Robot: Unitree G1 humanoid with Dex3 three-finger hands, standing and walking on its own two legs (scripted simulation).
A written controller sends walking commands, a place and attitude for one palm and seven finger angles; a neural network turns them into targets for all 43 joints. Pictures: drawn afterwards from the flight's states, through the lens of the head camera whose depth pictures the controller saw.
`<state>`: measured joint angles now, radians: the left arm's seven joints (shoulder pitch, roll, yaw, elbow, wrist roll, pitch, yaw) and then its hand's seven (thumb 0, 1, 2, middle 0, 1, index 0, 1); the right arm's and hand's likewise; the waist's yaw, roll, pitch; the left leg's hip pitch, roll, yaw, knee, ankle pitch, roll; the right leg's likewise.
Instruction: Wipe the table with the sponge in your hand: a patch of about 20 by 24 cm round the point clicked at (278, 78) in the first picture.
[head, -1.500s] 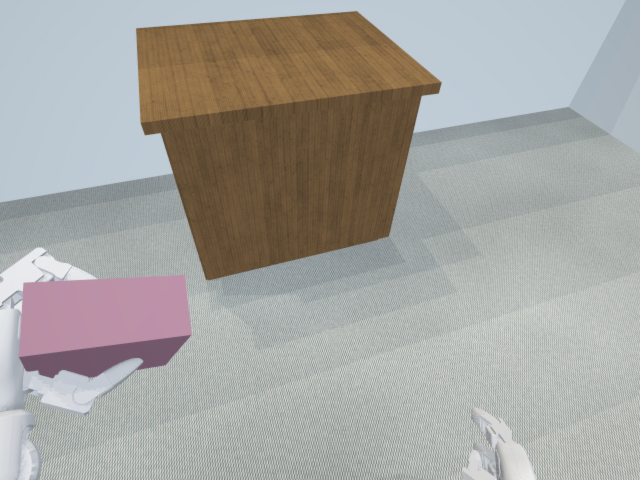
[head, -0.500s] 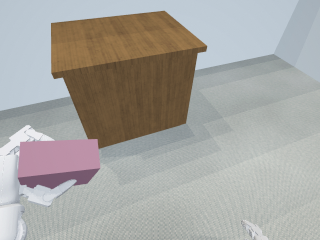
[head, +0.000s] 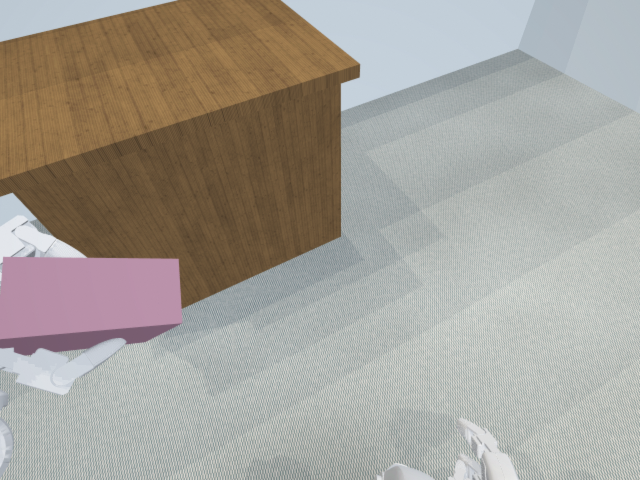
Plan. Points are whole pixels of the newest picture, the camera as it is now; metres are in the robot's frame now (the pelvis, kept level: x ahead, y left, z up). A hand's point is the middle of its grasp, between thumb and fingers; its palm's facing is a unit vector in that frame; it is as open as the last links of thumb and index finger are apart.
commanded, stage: walk to a spot facing it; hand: left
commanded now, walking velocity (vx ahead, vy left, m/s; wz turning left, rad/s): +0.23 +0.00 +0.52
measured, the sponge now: (114, 307) +0.24 +0.20 +0.16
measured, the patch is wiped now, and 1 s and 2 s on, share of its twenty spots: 0.00 0.00 0.00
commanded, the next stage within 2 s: take the last steps up to it in 0.12 s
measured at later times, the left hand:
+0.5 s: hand (79, 225) +0.31 +0.24 +0.20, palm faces +0.53 -0.77 -0.36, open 9.9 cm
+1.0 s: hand (177, 179) +0.39 +0.17 +0.18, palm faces +0.50 -0.75 -0.43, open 9.9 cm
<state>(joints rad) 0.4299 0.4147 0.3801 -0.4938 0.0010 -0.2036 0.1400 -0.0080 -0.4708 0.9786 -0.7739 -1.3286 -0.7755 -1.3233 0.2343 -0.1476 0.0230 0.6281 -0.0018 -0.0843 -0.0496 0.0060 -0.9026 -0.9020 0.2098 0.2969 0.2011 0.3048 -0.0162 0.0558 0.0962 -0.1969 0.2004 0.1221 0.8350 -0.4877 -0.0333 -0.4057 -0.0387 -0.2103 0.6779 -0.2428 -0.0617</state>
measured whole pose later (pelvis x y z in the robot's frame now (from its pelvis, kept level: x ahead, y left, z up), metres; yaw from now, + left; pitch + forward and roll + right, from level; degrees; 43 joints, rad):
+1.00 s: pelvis +0.20 -0.08 +0.02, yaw +7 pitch -2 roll +2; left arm 0.42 0.29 0.31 -0.39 0.00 -0.20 0.14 -0.01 -0.47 0.98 -0.78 -1.33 -0.78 -1.33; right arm 0.20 -0.25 -0.02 0.69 0.00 -0.05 -0.06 0.01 -0.91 -0.90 0.21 0.30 0.20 0.30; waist 0.01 0.05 0.07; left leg -0.49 0.06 0.04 1.17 -0.38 -0.03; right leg -0.26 -0.07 -0.16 0.60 -0.31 -0.04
